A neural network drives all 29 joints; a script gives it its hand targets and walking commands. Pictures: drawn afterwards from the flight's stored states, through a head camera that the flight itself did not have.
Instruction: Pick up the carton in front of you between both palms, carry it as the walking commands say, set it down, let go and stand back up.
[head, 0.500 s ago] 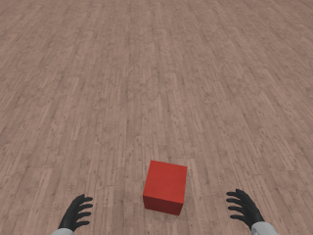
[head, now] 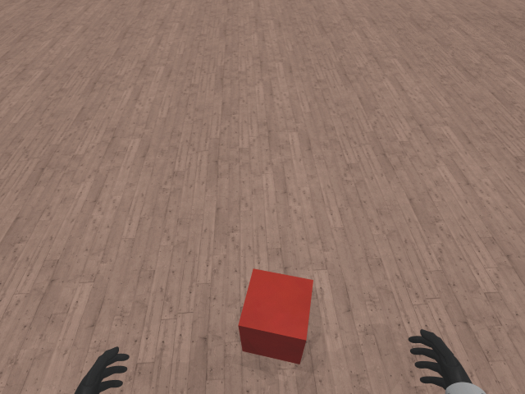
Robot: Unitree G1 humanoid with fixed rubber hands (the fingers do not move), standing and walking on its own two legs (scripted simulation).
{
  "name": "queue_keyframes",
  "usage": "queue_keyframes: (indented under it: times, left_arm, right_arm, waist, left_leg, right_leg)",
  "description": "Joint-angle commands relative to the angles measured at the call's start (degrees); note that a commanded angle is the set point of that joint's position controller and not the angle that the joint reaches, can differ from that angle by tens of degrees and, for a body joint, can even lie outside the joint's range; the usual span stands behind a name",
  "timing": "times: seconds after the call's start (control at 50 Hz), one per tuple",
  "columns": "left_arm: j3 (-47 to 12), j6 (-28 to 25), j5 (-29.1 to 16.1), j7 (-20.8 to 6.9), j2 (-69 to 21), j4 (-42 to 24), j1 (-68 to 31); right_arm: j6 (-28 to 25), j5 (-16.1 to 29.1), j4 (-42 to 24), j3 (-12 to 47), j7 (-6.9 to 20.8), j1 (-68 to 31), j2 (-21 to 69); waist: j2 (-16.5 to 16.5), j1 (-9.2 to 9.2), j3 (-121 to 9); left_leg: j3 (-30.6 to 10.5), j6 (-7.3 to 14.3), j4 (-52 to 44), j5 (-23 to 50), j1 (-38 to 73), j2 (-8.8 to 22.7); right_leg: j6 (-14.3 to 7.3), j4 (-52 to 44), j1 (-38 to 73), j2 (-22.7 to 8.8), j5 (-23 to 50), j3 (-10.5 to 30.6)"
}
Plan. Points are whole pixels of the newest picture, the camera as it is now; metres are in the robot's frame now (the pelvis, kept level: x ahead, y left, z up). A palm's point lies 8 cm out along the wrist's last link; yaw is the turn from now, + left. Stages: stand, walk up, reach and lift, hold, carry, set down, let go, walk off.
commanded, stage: stand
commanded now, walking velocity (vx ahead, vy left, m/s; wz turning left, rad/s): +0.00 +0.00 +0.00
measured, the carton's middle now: (276, 316) +0.48 -0.04 -0.64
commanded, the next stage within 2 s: none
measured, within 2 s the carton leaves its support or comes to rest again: neither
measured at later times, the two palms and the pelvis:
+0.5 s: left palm (84, 387) +0.16 +0.29 -0.08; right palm (460, 373) +0.17 -0.30 -0.09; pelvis +0.05 -0.01 +0.01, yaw +0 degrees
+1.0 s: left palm out of the picture +0.12 +0.29 -0.08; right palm out of the picture +0.12 -0.31 -0.09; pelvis +0.02 -0.01 +0.01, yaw +0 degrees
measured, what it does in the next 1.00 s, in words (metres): stands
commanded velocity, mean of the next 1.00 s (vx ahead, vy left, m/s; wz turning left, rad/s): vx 0.00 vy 0.00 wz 0.00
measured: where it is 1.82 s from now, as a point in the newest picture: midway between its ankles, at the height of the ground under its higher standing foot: outside the picture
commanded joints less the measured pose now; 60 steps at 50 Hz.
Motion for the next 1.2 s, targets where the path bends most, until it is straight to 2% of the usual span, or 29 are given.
queue_keyframes:
  times: [0.0,0.06,0.08,0.12,0.14,0.18,0.22,0.24,0.26,0.32,0.38,0.42,0.48,0.54,0.68,0.7,0.72,0.74,0.76,0.78,0.8,0.82,0.86,0.9,0.92,0.98,1.0,1.12,1.18]
  left_arm:
    - [2.6,-3.0,-0.8,-0.1,8.2,-1.8,-3.7]
    - [2.9,-3.3,-0.4,0.1,10.0,-0.7,-3.5]
    - [2.9,-3.2,-0.9,-0.1,9.1,-0.2,-3.0]
    - [2.6,-3.3,-1.0,0.1,10.9,1.8,-1.1]
    - [1.9,-3.7,-1.2,0.1,9.5,2.1,-0.7]
    - [2.4,-3.7,-1.7,0.4,11.0,2.9,-0.9]
    - [2.4,-3.4,-1.7,1.0,10.6,4.1,0.4]
    - [2.6,-3.3,-2.2,1.0,11.5,4.4,0.4]
    - [2.2,-3.4,-2.0,0.9,10.9,5.2,0.9]
    - [2.2,-2.5,-1.9,1.3,12.3,6.2,-0.3]
    - [1.9,-3.1,-2.1,1.4,11.9,7.6,-1.2]
    - [1.2,-3.0,-2.3,1.4,11.0,7.8,-2.2]
    - [1.3,-3.4,-2.5,1.7,11.8,9.9,-1.5]
    - [1.1,-3.6,-2.8,1.6,12.5,11.0,-1.3]
    - [0.8,-3.3,-2.4,1.6,12.9,13.2,-3.7]
    - [0.5,-3.5,-2.8,1.3,12.3,13.7,-5.1]
    - [0.4,-3.7,-2.6,1.3,11.1,14.2,-4.5]
    - [0.3,-3.4,-2.0,1.1,11.5,15.3,-5.3]
    - [0.4,-3.4,-2.5,1.0,12.4,15.2,-6.3]
    - [0.3,-3.5,-2.6,0.7,11.1,14.9,-5.3]
    - [0.4,-3.8,-2.5,0.8,13.6,15.5,-6.7]
    - [0.7,-3.6,-2.5,0.9,13.1,15.5,-6.3]
    - [0.5,-3.7,-2.5,1.0,12.7,16.3,-5.5]
    - [0.5,-3.5,-2.3,1.0,13.0,17.5,-5.8]
    - [0.4,-3.7,-2.3,1.0,13.0,18.2,-5.3]
    - [0.8,-3.7,-2.5,0.6,14.5,18.5,-4.5]
    - [0.2,-4.0,-2.4,0.5,13.4,19.4,-4.8]
    - [-0.2,-4.3,-3.0,0.4,12.9,20.0,-5.3]
    - [0.1,-4.0,-2.8,0.5,13.8,21.3,-6.0]
  right_arm:
    - [-4.3,-0.2,-0.3,-2.2,0.0,-3.2,-7.4]
    - [-4.5,-0.2,1.9,-2.1,-0.3,-2.8,-9.3]
    - [-4.8,-0.6,2.9,-1.8,-0.3,-4.0,-9.5]
    - [-4.9,0.5,4.6,-2.2,-0.6,-2.0,-11.0]
    - [-5.0,0.5,5.5,-1.5,-0.9,-2.4,-10.4]
    - [-5.3,1.1,6.7,-1.3,-0.8,-0.9,-10.7]
    - [-5.2,1.8,8.6,-0.9,-1.1,-0.3,-9.8]
    - [-5.1,1.4,9.2,-0.6,-1.1,-0.7,-9.9]
    - [-5.2,1.4,9.2,-0.8,-1.3,-2.3,-10.1]
    - [-4.6,1.5,10.8,-1.0,-1.4,-1.6,-11.8]
    - [-4.7,1.6,12.9,-0.2,-1.8,-2.2,-10.8]
    - [-4.8,1.7,12.9,-0.2,-1.9,-4.7,-10.8]
    - [-4.3,1.9,14.5,-0.3,-1.9,-5.5,-12.3]
    - [-4.4,1.8,15.6,0.8,-2.1,-4.5,-10.9]
    - [-4.4,1.7,18.6,0.3,-1.5,-6.5,-13.0]
    - [-4.8,1.2,19.3,1.0,-1.6,-6.1,-12.0]
    - [-5.1,1.2,19.5,0.6,-1.7,-6.4,-13.0]
    - [-4.6,1.3,19.8,0.8,-1.5,-6.5,-12.9]
    - [-4.7,0.9,20.1,0.9,-1.5,-7.3,-13.2]
    - [-4.6,1.4,20.7,0.6,-1.4,-6.4,-13.5]
    - [-4.7,1.2,20.8,1.6,-1.1,-7.7,-11.5]
    - [-4.8,1.1,20.3,1.1,-1.3,-7.5,-13.0]
    - [-5.0,1.3,21.6,0.9,-1.2,-8.0,-13.1]
    - [-4.6,1.4,22.2,1.3,-1.3,-8.7,-13.2]
    - [-4.7,1.1,23.3,1.0,-1.2,-6.6,-14.2]
    - [-4.8,2.0,23.5,1.1,-1.0,-7.0,-13.7]
    - [-4.9,1.8,23.2,0.9,-1.0,-7.1,-14.8]
    - [-5.3,1.9,24.4,1.2,-1.0,-7.1,-13.5]
    - [-5.3,1.5,25.5,1.4,-1.0,-7.0,-14.3]
  waist:
    - [0.9,-0.13,-0.7]
    - [-2.6,-0.35,0.8]
    - [-0.9,0.84,-0.9]
    - [-3.1,0.18,-1.4]
    - [-0.2,0.91,-2.4]
    - [-2.0,-0.64,-4.6]
    - [0.6,0.12,-6.9]
    - [-1.0,1.23,-6.5]
    - [1.4,0.44,-6.2]
    - [-1.6,-0.25,-6.1]
    - [1.3,-0.26,-3.8]
    - [-3.4,0.2,-2.4]
    - [2.4,0.44,-5.0]
    - [-3.2,0.37,-4.9]
    - [0.0,-0.11,-4.2]
    - [-2.6,-0.31,-3.0]
    - [-0.3,0.41,-2.6]
    - [0.7,-1.04,-0.8]
    - [-0.9,-0.14,-0.6]
    - [2.0,-0.32,-0.6]
    - [-2.0,-0.21,-2.8]
    - [0.5,-0.67,-1.8]
    - [-0.2,0.45,-2.9]
    - [-2.6,0.38,2.0]
    - [-0.8,0.98,0.2]
    - [-2.8,0.12,2.2]
    - [1.6,0.67,2.8]
    - [-2.4,0.72,-0.9]
    - [-1.7,0.1,0.9]
  left_leg:
    - [-5.7,0.6,-6.5,-6.2,1.0,4.5]
    - [-7.2,0.4,-9.5,-4.9,-2.6,5.0]
    - [-6.7,0.0,-8.9,-2.4,-1.1,5.5]
    - [-5.6,0.1,-6.5,8.6,0.4,4.7]
    - [-6.2,0.7,-6.5,10.0,0.6,6.1]
    - [-6.4,0.3,-5.5,19.1,3.4,6.5]
    - [-5.8,0.1,-5.0,25.4,6.0,6.6]
    - [-5.5,0.4,-4.8,27.9,5.5,6.6]
    - [-5.7,0.5,-4.5,29.8,6.1,6.8]
    - [-4.9,-0.4,-5.6,30.6,6.8,6.6]
    - [-4.7,0.2,-6.9,27.9,6.3,6.9]
    - [-5.6,-0.2,-7.4,26.5,7.1,7.7]
    - [-3.6,-1.0,-7.7,29.0,6.7,6.9]
    - [-5.5,-0.1,-8.7,29.6,8.1,7.9]
    - [-4.4,-0.6,-11.7,23.1,8.8,6.8]
    - [-4.6,-0.6,-12.6,20.3,8.2,7.2]
    - [-4.9,-0.3,-13.3,18.4,7.1,7.0]
    - [-5.6,-0.2,-13.6,16.5,6.8,7.4]
    - [-4.8,-0.7,-14.0,15.7,5.8,7.4]
    - [-4.9,-0.6,-15.0,13.8,4.9,6.3]
    - [-5.4,-0.6,-14.5,13.3,7.7,7.7]
    - [-6.1,-0.8,-15.9,15.1,6.3,7.3]
    - [-5.5,-0.7,-14.4,18.5,6.9,7.0]
    - [-6.2,-0.9,-16.1,11.8,5.0,7.0]
    - [-6.0,-0.2,-17.1,8.2,6.5,7.3]
    - [-6.5,-0.4,-17.2,8.8,6.0,7.6]
    - [-6.1,-0.1,-16.7,9.7,5.3,7.4]
    - [-6.8,-0.1,-16.8,9.8,6.3,7.4]
    - [-6.9,0.5,-16.7,12.4,5.8,8.0]
  right_leg:
    - [-1.2,-9.2,-7.5,-5.2,-10.3,7.1]
    - [-0.1,-7.8,-4.5,-4.3,-4.9,5.5]
    - [0.2,-7.4,-3.6,-3.9,-2.9,5.2]
    - [-1.3,-7.5,-1.5,-5.6,6.3,6.8]
    - [-0.7,-6.6,-0.7,-6.0,10.6,5.8]
    - [-1.1,-4.4,1.1,-6.4,19.2,5.3]
    - [-1.6,-4.1,4.2,-6.7,24.3,6.0]
    - [-1.8,-3.8,5.0,-6.7,26.0,6.2]
    - [-1.7,-3.7,4.6,-6.1,28.3,5.7]
    - [-0.8,-5.2,6.3,-6.5,29.0,4.4]
    - [-0.8,-6.7,5.7,-7.3,26.3,5.9]
    - [-0.6,-7.6,3.9,-7.0,26.5,5.3]
    - [-0.7,-7.7,9.1,-7.8,34.7,5.9]
    - [-0.6,-8.1,8.6,-8.2,31.8,5.5]
    - [-0.4,-11.2,7.3,-7.8,25.6,5.7]
    - [0.0,-11.1,7.7,-7.4,20.9,5.0]
    - [-0.6,-12.0,6.9,-7.6,18.7,6.2]
    - [-0.6,-12.7,6.4,-7.3,18.1,5.8]
    - [-0.7,-12.0,5.9,-7.3,17.0,6.2]
    - [-0.3,-13.4,6.7,-7.0,15.8,6.9]
    - [-0.2,-13.1,6.7,-6.9,14.2,5.6]
    - [-0.2,-13.2,7.2,-7.5,16.4,6.2]
    - [-0.3,-12.5,8.7,-7.1,19.5,5.6]
    - [-0.5,-14.2,4.7,-7.1,13.6,5.9]
    - [-0.7,-15.3,5.4,-7.8,8.3,7.2]
    - [-1.0,-15.1,4.4,-7.9,10.5,7.3]
    - [-0.9,-15.9,4.5,-7.7,9.2,7.6]
    - [-0.5,-15.9,6.3,-6.9,10.1,6.6]
    - [-1.2,-16.6,6.1,-8.4,12.4,7.5]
